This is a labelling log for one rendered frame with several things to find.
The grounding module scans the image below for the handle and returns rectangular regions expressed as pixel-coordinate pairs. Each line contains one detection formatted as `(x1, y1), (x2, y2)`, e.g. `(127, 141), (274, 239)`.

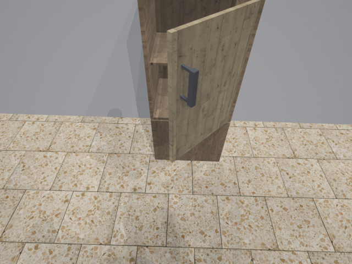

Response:
(180, 64), (199, 108)

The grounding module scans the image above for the cupboard door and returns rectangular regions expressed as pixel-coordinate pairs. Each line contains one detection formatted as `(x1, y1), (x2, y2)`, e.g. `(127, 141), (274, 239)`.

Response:
(167, 0), (261, 163)

